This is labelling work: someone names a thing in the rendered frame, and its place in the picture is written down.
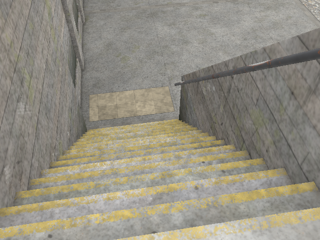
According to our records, stairs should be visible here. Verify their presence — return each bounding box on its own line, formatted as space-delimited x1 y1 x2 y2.
0 119 320 240

